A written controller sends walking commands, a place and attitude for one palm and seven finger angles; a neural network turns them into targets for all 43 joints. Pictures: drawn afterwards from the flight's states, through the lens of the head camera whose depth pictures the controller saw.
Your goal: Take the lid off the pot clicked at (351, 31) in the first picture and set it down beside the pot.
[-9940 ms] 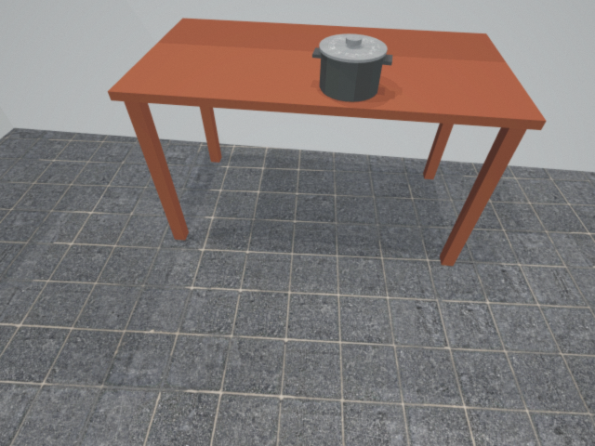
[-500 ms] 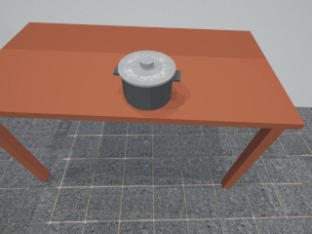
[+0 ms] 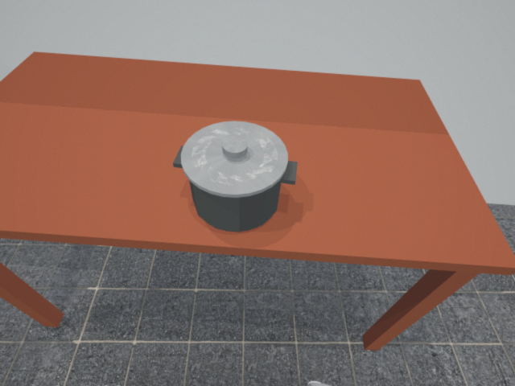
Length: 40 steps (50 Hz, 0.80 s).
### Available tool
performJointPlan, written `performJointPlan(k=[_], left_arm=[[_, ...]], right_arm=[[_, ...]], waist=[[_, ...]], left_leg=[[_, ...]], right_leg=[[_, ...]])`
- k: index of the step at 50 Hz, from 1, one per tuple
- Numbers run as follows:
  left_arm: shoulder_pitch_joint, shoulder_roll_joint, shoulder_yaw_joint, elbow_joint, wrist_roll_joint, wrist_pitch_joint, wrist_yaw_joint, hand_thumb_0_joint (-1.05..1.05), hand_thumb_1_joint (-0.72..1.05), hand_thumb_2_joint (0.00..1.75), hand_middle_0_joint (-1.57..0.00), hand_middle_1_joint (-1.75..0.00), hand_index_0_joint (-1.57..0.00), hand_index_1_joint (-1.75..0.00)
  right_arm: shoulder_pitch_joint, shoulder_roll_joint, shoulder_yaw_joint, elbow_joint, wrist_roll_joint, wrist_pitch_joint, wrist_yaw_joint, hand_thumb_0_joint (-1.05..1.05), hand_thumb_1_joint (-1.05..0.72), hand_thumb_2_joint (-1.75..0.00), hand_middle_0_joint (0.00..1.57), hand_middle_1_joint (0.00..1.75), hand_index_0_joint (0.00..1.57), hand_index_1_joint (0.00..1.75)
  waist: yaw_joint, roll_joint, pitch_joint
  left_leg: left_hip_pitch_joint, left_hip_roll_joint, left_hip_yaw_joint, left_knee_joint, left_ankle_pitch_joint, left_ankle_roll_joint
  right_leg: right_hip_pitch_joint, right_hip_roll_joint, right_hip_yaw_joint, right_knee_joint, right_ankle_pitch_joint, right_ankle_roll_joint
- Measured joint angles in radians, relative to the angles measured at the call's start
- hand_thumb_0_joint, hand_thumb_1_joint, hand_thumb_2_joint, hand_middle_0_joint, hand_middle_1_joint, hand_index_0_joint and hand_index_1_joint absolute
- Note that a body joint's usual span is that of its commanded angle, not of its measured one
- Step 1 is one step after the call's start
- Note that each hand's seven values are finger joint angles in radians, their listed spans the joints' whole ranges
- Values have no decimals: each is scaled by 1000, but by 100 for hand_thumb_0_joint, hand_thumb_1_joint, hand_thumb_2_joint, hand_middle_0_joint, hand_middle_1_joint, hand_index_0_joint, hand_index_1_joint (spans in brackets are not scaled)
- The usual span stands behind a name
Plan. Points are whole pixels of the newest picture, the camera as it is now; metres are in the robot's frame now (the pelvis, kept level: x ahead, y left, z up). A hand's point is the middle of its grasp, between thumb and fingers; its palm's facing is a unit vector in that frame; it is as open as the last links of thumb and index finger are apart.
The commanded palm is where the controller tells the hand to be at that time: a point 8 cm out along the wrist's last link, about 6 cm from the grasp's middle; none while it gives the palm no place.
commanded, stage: come to a stop and stand still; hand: left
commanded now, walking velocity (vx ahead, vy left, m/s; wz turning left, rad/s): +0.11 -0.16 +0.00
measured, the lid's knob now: (234, 147) +0.49 +0.08 +0.10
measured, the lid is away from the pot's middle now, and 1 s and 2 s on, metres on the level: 0.00 0.00 0.00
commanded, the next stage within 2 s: look again from close up in 1.00 s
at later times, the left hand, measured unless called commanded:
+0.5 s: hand out of the picture +0.08 +0.16 -0.18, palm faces +0.07 -0.97 -0.23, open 7.4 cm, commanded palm none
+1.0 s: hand out of the picture +0.08 +0.14 -0.18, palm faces -0.01 -0.98 -0.20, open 7.4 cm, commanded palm none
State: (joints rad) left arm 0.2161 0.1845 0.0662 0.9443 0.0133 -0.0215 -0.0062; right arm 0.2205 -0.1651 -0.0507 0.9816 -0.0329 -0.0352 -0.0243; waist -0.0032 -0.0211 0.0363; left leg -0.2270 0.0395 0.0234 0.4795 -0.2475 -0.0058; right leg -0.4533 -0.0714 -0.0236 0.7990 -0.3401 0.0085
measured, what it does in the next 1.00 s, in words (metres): steps on the spot: right foot, then left foot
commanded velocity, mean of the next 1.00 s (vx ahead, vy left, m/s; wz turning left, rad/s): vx -0.06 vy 0.03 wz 0.00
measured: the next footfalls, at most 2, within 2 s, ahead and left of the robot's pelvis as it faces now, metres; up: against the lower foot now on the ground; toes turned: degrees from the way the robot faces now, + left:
right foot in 0.08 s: +0.08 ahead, -0.17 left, +0.00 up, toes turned -2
left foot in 0.30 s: +0.11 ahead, +0.06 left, +0.00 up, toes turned +2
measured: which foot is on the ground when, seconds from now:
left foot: down 0.00-0.06, up 0.08-0.28, down 0.30-1.00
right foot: up 0.00-0.06, down 0.08-1.00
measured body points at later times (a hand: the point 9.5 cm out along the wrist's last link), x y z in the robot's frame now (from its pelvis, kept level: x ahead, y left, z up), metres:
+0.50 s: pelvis +0.05 -0.04 -0.01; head +0.07 -0.03 +0.44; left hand +0.08 +0.21 -0.16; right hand +0.12 -0.27 -0.16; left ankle +0.09 +0.05 -0.74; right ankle +0.05 -0.16 -0.74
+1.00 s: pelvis +0.02 -0.04 -0.01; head +0.02 -0.03 +0.44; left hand +0.08 +0.19 -0.16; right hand +0.03 -0.28 -0.16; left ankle +0.09 +0.05 -0.74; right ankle +0.04 -0.16 -0.74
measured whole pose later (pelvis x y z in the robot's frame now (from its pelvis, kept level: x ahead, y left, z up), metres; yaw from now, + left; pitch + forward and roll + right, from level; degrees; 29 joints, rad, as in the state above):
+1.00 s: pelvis +0.02 -0.04 -0.01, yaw -1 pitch -2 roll -1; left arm 0.30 0.19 -0.01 0.92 0.01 0.02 0.03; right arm 0.33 -0.18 -0.01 0.98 -0.03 0.02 0.00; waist -0.02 -0.01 0.01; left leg -0.35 0.01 0.06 0.60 -0.22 0.03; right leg -0.28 0.00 -0.02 0.61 -0.30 -0.01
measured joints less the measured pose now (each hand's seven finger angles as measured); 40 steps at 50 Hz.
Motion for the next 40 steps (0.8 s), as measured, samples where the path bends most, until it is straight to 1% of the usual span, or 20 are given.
performJointPlan(k=[3, 4, 6, 8, 9, 11, 12, 14, 15, 16, 18, 19, 21, 24, 26, 28, 31, 34, 37, 40], left_arm=[[8, 15, -3, -11, 2, -8, -6, 0, 91, 90, -19, -30, -19, -30], [14, 23, -3, -14, 4, -15, -4, 0, 91, 90, -19, -30, -19, -30], [6, 7, -6, -2, 6, -9, 4, 0, 91, 90, -19, -30, -19, -30], [14, -12, -13, 5, 6, -1, 8, 0, 91, 90, -19, -30, -19, -30], [22, -18, -16, 10, 5, 3, 11, 0, 91, 90, -19, -30, -19, -30], [38, -25, -20, 23, 6, 10, 21, 0, 91, 90, -19, -30, -20, -30], [45, -24, -21, 31, 6, 12, 26, 0, 91, 90, -19, -30, -20, -30], [55, -20, -27, 43, 1, 19, 29, 0, 92, 90, -20, -30, -20, -30], [58, -19, -29, 49, -4, 23, 30, 0, 92, 90, -20, -30, -20, -30], [56, -14, -29, 57, -8, 29, 31, 0, 91, 90, -20, -30, -20, -30], [51, -5, -28, 66, -12, 43, 35, 0, 91, 90, -20, -30, -20, -30], [49, -2, -28, 69, -12, 48, 38, 0, 91, 90, -20, -30, -20, -30], [41, 2, -30, 70, -10, 55, 41, 0, 91, 90, -20, -30, -20, -30], [32, 7, -29, 69, -7, 57, 43, 0, 91, 90, -20, -30, -20, -30], [31, 13, -27, 68, -5, 52, 45, 0, 91, 90, -20, -30, -20, -30], [31, 11, -26, 71, -3, 48, 47, 0, 91, 90, -20, -30, -20, -30], [48, 11, -31, 68, 1, 43, 52, 0, 91, 90, -19, -30, -20, -30], [75, 9, -45, 40, 3, 45, 63, 0, 90, 90, -20, -30, -20, -30], [93, 4, -57, 13, 5, 46, 56, 0, 90, 90, -20, -30, -20, -30], [102, 7, -63, -9, 5, 42, 51, 0, 90, 90, -20, -30, -20, -30]], right_arm=[[19, -5, -4, -3, 0, 13, 3, 0, -92, -90, 21, 30, 21, 30], [27, -5, -5, -3, 2, 18, 3, 0, -92, -90, 21, 30, 21, 30], [19, -23, -11, 10, 6, 37, 0, 0, -92, -90, 21, 30, 21, 30], [17, -35, -14, 22, 8, 48, -2, 1, -91, -90, 20, 30, 20, 30], [17, -36, -13, 26, 10, 51, -2, 1, -91, -90, 20, 30, 20, 30], [16, -32, -6, 30, 16, 51, -3, 1, -91, -90, 20, 30, 20, 30], [16, -28, -3, 30, 20, 48, -4, 1, -91, -90, 20, 30, 20, 30], [20, -20, 4, 26, 25, 41, -5, 1, -91, -90, 20, 30, 20, 30], [22, -18, 6, 25, 27, 37, -5, 1, -91, -90, 20, 30, 20, 30], [20, -8, 8, 30, 25, 37, -7, 1, -91, -90, 20, 30, 20, 30], [20, 10, 17, 30, 21, 45, -8, 1, -91, -90, 20, 30, 20, 30], [19, 16, 21, 29, 19, 47, -7, 1, -91, -90, 20, 30, 20, 30], [12, 24, 25, 24, 18, 52, -11, 1, -91, -90, 20, 30, 20, 30], [-8, 17, 24, 13, 16, 56, -14, 1, -93, -90, 20, 30, 20, 30], [-24, 12, 24, 6, 16, 57, -11, 1, -92, -90, 21, 30, 20, 30], [-43, 2, 20, 2, 18, 61, -7, 1, -92, -90, 21, 30, 20, 30], [-52, -10, 17, -10, 21, 65, 1, 1, -92, -90, 21, 30, 20, 30], [-29, -27, 18, -47, 16, 57, 14, 1, -91, -90, 20, 30, 20, 30], [-4, -44, 20, -65, 10, 68, 23, 1, -91, -90, 20, 30, 20, 30], [16, -46, 23, -65, 9, 77, 28, 1, -91, -90, 20, 30, 20, 30]], waist=[[-15, 2, -17], [-12, -9, -25], [-10, 25, -9], [-6, 43, 0], [-2, 40, 1], [3, 24, 1], [4, 16, 2], [2, 7, 7], [0, 9, 10], [2, -5, 17], [10, -26, 20], [14, -30, 20], [21, -30, 23], [23, -16, 26], [26, -7, 27], [22, 24, 32], [15, 49, 21], [7, 62, 0], [1, 79, -30], [-3, 70, -43]], left_leg=[[-8, 15, -5, 86, -71, -26], [-32, 13, -1, 151, -128, -20], [-94, 26, -27, 327, -265, -3], [-149, 18, -27, 453, -292, 1], [-166, 10, -16, 479, -286, 0], [-172, -6, 5, 440, -259, -5], [-160, -14, 13, 376, -227, -10], [-112, -29, 22, 197, -108, -18], [-87, -32, 20, 123, -23, -8], [-75, -41, 24, 107, 14, 17], [-57, -55, 33, 91, 10, 49], [-50, -59, 36, 78, 7, 56], [-40, -68, 41, 52, 13, 61], [-44, -78, 43, 30, 35, 62], [-55, -80, 46, 33, 40, 57], [-60, -64, 38, 40, 43, 48], [-64, -49, 34, 42, 50, 36], [-78, -43, 39, 77, 38, 35], [-99, -39, 35, 110, 23, 37], [-118, -39, 34, 141, -20, 30]], right_leg=[[95, 11, -15, -193, 66, 3], [104, 11, -2, -224, 124, -6], [99, 39, -21, -169, 103, -13], [129, 54, -38, -185, 77, -17], [143, 58, -39, -204, 76, -18], [167, 62, -34, -240, 87, -19], [176, 63, -31, -251, 91, -20], [184, 65, -31, -247, 83, -17], [185, 68, -35, -233, 72, -14], [186, 61, -31, -218, 60, -10], [198, 48, -24, -224, 59, -3], [201, 43, -23, -228, 57, -2], [198, 33, -15, -209, 8, -2], [202, 24, 3, -187, -22, -5], [218, 22, 14, -223, 40, -1], [224, 39, 7, -237, 53, 3], [225, 54, 3, -249, 53, -4], [207, 58, 8, -209, 40, -10], [189, 61, 5, -180, 26, -14], [174, 61, 4, -162, 21, -19]])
